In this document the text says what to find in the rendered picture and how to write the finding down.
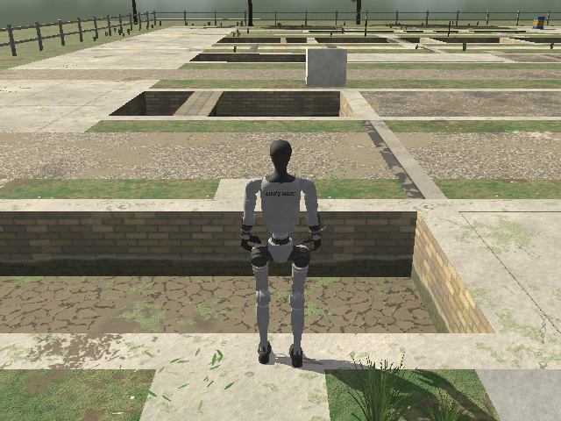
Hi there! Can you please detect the robot right hand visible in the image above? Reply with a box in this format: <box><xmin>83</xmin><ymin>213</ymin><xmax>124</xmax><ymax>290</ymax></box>
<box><xmin>301</xmin><ymin>236</ymin><xmax>321</xmax><ymax>252</ymax></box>

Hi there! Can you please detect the left robot thigh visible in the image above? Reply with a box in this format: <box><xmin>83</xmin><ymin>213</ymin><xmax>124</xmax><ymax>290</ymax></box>
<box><xmin>251</xmin><ymin>245</ymin><xmax>271</xmax><ymax>306</ymax></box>

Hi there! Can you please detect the left robot upper arm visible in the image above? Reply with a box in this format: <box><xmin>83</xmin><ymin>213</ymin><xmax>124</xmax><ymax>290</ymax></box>
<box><xmin>242</xmin><ymin>177</ymin><xmax>262</xmax><ymax>225</ymax></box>

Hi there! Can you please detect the right robot forearm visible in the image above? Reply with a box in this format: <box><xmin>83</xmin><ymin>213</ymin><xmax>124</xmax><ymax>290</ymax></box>
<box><xmin>309</xmin><ymin>213</ymin><xmax>321</xmax><ymax>240</ymax></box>

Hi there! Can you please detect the robot right foot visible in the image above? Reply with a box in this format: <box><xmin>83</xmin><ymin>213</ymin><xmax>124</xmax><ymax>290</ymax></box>
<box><xmin>289</xmin><ymin>344</ymin><xmax>302</xmax><ymax>367</ymax></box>

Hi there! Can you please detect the robot left hand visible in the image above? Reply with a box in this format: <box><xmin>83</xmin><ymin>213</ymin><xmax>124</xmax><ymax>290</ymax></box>
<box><xmin>240</xmin><ymin>235</ymin><xmax>261</xmax><ymax>251</ymax></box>

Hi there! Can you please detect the left robot forearm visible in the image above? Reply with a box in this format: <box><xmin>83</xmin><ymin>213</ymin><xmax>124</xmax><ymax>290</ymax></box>
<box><xmin>240</xmin><ymin>213</ymin><xmax>252</xmax><ymax>239</ymax></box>

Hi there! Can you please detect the right robot upper arm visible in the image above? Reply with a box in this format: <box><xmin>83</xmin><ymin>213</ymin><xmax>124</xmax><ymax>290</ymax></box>
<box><xmin>299</xmin><ymin>178</ymin><xmax>319</xmax><ymax>226</ymax></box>

